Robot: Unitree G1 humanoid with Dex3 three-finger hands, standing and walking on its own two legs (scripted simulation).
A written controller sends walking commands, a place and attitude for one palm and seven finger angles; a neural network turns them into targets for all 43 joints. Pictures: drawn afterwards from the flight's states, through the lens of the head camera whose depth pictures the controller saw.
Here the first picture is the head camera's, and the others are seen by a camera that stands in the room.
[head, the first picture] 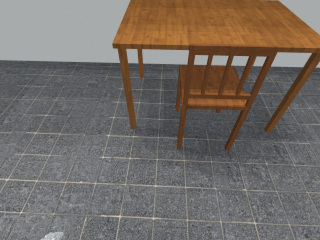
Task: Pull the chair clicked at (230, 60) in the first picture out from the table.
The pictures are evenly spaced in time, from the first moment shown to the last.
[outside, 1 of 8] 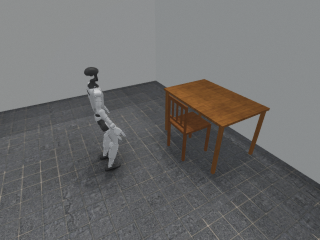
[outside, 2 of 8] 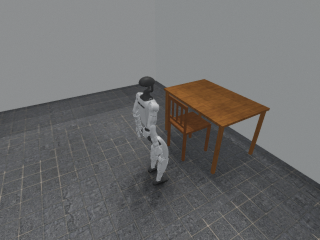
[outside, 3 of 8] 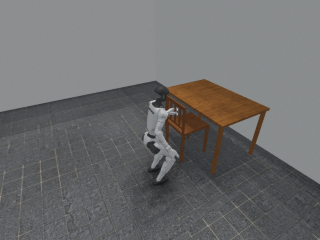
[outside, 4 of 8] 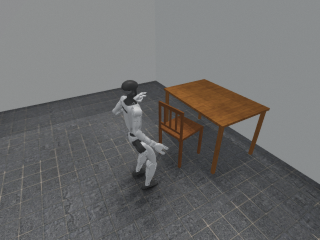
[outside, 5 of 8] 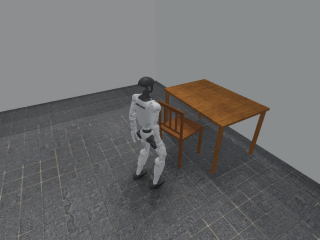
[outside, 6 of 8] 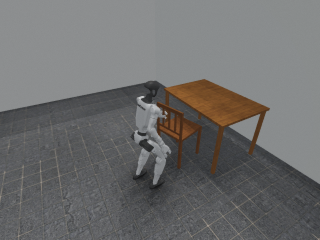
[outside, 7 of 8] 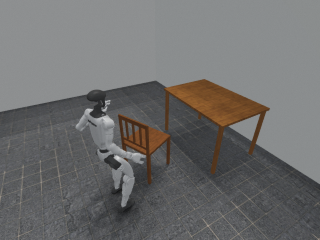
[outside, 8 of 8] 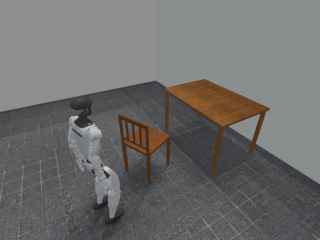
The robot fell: no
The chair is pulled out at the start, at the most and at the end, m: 0.00 0.69 0.67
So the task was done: yes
